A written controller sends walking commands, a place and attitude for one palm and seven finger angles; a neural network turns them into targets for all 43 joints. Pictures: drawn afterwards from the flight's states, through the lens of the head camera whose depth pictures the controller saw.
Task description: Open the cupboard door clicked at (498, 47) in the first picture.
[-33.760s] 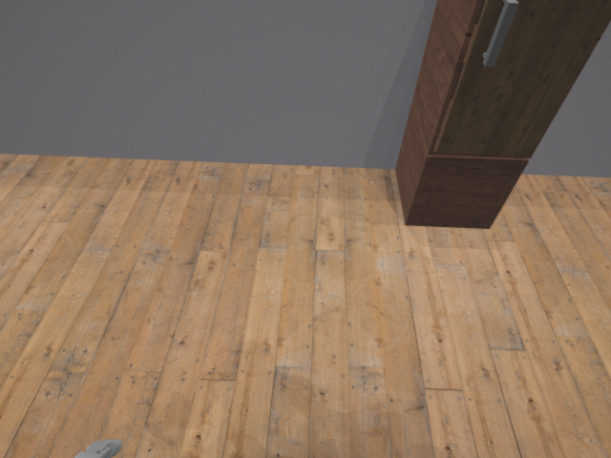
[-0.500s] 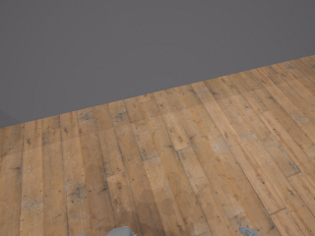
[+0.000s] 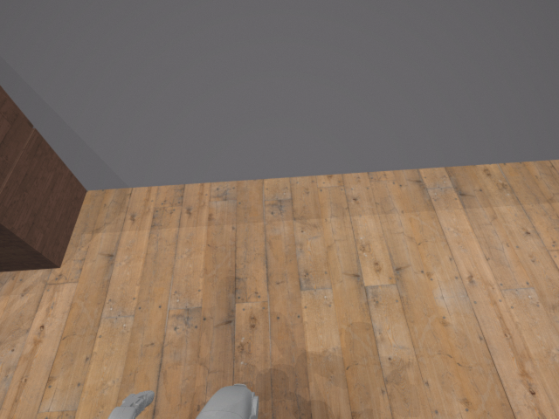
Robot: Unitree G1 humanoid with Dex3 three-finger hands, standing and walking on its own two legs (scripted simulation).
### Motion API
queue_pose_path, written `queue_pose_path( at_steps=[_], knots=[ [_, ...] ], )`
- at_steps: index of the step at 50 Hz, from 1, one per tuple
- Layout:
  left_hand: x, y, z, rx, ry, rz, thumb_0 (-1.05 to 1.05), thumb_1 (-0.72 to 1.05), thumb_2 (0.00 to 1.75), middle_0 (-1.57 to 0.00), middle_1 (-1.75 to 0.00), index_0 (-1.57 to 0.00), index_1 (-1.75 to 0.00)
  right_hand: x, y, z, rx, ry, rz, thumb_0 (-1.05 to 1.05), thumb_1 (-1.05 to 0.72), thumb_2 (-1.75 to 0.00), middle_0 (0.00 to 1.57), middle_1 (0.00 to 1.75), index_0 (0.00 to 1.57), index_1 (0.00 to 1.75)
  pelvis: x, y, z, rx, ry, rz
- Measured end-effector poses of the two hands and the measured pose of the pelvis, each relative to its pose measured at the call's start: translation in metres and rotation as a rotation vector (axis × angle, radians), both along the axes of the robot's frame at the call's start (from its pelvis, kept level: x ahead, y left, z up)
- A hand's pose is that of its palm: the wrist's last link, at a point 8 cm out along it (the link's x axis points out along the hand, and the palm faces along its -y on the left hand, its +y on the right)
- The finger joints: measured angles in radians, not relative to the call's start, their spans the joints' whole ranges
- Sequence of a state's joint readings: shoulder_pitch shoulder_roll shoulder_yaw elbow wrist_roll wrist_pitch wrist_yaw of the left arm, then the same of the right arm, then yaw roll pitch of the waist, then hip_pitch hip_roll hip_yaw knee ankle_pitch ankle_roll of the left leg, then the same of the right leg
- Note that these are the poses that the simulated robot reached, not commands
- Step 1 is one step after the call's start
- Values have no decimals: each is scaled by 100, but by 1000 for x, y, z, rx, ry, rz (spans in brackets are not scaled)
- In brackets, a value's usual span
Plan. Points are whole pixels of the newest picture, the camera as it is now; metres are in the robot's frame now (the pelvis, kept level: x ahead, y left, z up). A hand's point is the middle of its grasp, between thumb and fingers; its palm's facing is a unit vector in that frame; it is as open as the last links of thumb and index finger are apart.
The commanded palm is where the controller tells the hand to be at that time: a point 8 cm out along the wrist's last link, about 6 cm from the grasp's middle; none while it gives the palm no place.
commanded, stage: turn to face it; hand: left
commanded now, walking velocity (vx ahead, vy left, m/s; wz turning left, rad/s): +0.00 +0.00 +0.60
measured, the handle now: out of the picture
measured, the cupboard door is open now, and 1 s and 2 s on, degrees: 50 50 50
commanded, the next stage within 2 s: take the last steps up to it in 1.42 s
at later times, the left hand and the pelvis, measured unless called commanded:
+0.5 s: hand out of the picture +0.07 +0.23 -0.15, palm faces +0.32 -0.91 -0.28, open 7.4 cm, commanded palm none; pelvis +0.04 -0.01 +0.00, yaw +18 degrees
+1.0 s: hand out of the picture -0.03 +0.20 -0.18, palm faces +0.61 -0.76 -0.23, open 7.4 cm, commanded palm none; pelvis +0.05 +0.00 +0.00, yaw +36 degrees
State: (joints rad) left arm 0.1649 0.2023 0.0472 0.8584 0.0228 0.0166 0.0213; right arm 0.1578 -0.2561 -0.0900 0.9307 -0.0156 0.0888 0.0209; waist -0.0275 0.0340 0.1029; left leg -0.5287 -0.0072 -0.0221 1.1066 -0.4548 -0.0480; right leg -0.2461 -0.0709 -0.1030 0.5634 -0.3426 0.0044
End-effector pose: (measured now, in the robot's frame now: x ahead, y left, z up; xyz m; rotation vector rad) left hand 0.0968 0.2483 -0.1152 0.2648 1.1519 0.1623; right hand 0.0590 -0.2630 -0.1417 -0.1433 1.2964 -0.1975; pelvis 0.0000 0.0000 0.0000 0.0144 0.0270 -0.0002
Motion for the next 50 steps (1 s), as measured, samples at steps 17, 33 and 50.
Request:
queue_pose_path(
  at_steps=[17,33,50],
  knots=[
    [-72,30,-30,-63,119,286,1,91,90,-21,-30,-20,-30,119,44,23,-60,-140,307,1,-91,-90,20,30,20,30,20,10,-4,-18,-9,211],
    [-64,-10,2,4,-15,432,1,91,90,-20,-30,-20,-30,169,27,2,7,-45,444,1,-91,-90,20,30,20,30,50,-29,0,6,-15,428],
    [-157,-14,-32,-106,113,720,1,91,90,-21,-30,-20,-30,231,118,28,-27,-170,732,1,-91,-90,20,30,21,30,53,-5,-3,-23,-27,631]
  ],
)
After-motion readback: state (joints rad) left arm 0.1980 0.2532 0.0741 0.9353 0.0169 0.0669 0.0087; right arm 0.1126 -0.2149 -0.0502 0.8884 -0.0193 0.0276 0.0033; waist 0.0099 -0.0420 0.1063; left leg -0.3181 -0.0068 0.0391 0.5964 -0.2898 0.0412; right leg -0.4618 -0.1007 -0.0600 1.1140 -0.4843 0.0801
